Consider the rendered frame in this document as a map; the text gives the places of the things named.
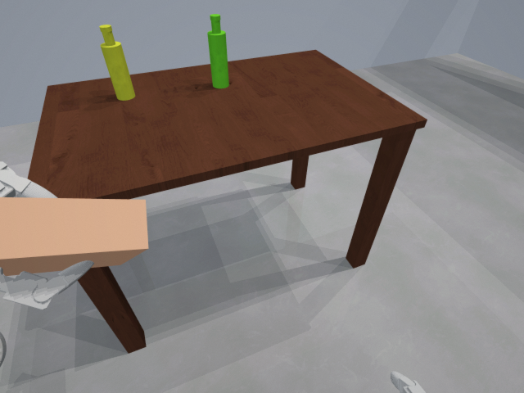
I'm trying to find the sponge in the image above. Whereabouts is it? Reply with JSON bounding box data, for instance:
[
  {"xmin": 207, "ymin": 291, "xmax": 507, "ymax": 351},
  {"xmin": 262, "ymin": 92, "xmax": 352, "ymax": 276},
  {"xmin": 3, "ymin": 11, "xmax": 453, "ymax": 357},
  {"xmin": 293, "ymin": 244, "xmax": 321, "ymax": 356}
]
[{"xmin": 0, "ymin": 197, "xmax": 148, "ymax": 276}]

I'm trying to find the table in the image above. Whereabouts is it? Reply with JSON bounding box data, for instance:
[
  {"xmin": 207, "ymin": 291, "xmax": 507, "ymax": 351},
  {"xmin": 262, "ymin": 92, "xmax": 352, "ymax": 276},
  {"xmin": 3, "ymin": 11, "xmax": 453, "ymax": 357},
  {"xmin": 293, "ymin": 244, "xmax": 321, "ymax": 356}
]
[{"xmin": 28, "ymin": 50, "xmax": 427, "ymax": 353}]

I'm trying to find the robot right hand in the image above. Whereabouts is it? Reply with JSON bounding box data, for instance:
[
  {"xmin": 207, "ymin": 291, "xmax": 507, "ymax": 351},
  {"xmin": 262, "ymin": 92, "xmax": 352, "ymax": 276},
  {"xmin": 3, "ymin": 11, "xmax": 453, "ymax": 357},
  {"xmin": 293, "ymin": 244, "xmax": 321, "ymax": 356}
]
[{"xmin": 391, "ymin": 371, "xmax": 426, "ymax": 393}]

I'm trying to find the robot left hand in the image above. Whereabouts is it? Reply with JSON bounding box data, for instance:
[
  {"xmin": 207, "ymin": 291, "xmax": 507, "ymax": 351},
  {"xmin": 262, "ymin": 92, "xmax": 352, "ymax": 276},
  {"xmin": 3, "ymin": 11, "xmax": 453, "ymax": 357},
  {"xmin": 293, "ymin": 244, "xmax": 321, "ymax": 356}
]
[{"xmin": 0, "ymin": 161, "xmax": 94, "ymax": 310}]

